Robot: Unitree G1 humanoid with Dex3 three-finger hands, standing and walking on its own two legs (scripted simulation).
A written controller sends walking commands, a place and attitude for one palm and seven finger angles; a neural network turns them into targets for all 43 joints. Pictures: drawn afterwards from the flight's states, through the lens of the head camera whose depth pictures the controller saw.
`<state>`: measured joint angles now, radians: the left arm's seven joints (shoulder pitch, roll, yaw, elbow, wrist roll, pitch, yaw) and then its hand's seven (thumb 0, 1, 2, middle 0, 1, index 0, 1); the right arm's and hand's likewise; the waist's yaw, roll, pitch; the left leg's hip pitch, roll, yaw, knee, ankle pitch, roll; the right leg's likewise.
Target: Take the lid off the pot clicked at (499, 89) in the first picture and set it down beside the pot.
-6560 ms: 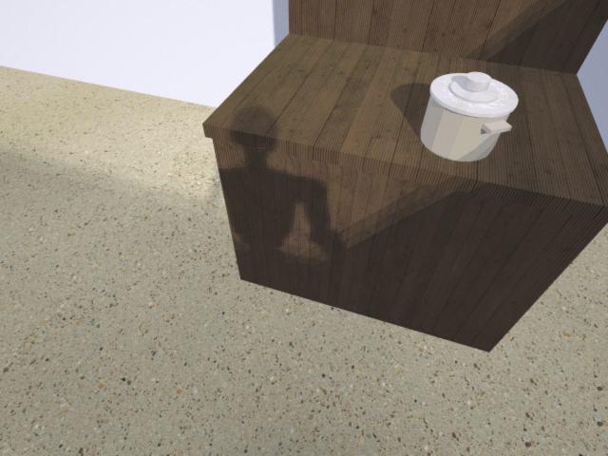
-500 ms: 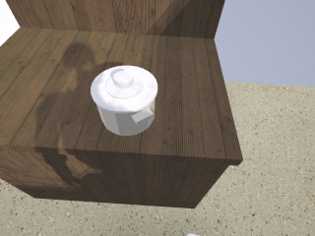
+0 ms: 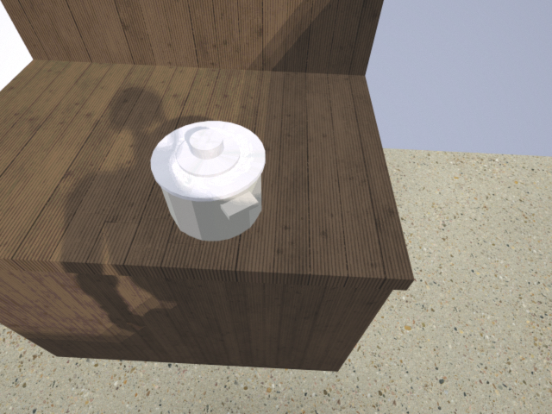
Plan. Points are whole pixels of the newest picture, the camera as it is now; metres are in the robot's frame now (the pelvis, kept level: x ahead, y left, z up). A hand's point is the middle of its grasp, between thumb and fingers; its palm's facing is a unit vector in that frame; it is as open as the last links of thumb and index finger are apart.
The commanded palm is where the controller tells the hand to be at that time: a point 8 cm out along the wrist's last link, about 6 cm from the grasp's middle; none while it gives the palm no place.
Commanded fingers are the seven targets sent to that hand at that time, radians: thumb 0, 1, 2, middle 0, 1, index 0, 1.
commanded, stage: come to a stop and stand still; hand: left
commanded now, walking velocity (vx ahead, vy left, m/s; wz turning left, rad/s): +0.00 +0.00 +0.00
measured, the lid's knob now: (206, 143) +0.48 +0.15 +0.13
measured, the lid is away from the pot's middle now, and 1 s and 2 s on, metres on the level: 0.00 0.00 0.00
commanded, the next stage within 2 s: look again from close up in 0.52 s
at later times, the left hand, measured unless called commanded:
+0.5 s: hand out of the picture +0.01 +0.22 -0.16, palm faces +0.01 -0.96 -0.26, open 7.4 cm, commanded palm none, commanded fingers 0.00 0.90 0.90 -0.20 -0.30 -0.20 -0.30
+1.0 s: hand out of the picture +0.05 +0.19 -0.16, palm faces -0.01 -0.97 -0.25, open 7.3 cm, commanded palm none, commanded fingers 0.00 0.90 0.90 -0.20 -0.30 -0.20 -0.30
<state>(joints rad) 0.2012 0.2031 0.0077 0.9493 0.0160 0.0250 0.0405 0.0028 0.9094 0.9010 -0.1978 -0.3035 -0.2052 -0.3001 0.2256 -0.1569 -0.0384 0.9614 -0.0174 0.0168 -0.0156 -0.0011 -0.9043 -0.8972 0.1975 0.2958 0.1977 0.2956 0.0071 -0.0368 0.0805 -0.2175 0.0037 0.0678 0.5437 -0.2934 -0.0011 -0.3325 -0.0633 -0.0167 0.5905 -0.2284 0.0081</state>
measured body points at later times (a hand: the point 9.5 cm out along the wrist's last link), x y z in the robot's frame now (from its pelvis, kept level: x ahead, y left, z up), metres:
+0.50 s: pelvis +0.00 +0.03 +0.00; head +0.01 +0.01 +0.45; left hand +0.01 +0.27 -0.14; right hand +0.04 -0.20 -0.16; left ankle +0.00 +0.12 -0.73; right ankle +0.06 -0.13 -0.73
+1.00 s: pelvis +0.02 +0.01 +0.01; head +0.04 -0.01 +0.45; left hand +0.05 +0.24 -0.14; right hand +0.03 -0.21 -0.16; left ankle +0.00 +0.12 -0.73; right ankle +0.06 -0.13 -0.73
